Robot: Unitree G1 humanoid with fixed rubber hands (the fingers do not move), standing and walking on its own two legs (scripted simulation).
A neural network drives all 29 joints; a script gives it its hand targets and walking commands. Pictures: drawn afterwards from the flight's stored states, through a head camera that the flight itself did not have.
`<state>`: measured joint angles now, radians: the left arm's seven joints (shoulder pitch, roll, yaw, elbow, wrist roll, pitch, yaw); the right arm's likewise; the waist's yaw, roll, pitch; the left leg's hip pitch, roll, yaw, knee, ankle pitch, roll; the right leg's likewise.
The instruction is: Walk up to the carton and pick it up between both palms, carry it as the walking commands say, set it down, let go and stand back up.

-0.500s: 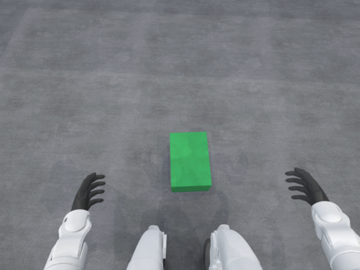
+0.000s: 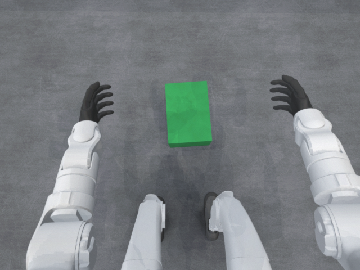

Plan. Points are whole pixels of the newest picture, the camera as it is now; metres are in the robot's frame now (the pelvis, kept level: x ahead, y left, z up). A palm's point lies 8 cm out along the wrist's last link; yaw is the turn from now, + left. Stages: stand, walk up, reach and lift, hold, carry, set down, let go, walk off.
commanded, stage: reach and lift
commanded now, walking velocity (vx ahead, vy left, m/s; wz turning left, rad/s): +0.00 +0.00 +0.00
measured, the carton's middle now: (187, 115) +0.56 -0.01 -0.61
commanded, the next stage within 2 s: none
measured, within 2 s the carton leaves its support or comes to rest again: neither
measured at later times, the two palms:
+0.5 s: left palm (118, 84) +0.52 +0.17 -0.12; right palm (272, 73) +0.53 -0.21 -0.12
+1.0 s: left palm (137, 106) +0.51 +0.15 -0.27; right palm (253, 100) +0.51 -0.20 -0.27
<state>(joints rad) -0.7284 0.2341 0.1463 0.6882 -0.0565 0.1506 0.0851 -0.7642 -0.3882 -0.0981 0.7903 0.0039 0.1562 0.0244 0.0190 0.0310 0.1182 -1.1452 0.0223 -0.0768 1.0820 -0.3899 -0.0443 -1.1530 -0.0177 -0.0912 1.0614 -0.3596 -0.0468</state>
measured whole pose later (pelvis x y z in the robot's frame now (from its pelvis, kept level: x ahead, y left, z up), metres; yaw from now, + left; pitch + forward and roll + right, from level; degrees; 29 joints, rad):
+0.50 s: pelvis +0.01 +0.01 -0.01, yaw +0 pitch +39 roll -1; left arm -1.12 0.15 0.24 0.79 0.05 0.15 0.10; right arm -1.16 -0.36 -0.27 0.93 0.00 0.12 0.04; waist 0.02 0.03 0.12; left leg -1.39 0.01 -0.08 1.09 -0.37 -0.05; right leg -1.39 -0.03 -0.09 1.05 -0.33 -0.03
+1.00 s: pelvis -0.02 +0.02 -0.14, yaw -3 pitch +46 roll -2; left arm -1.19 0.14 0.25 0.79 0.01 0.13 0.17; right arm -1.25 -0.34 -0.32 0.94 0.00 0.13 0.03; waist 0.02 0.03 0.08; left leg -1.88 0.01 -0.08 1.61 -0.53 -0.05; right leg -1.88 -0.03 -0.07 1.56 -0.47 -0.03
